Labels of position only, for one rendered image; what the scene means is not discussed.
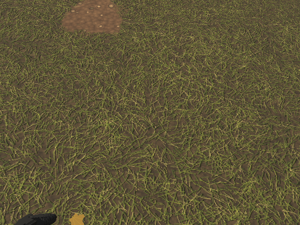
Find robot left hand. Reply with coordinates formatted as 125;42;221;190
14;213;57;225

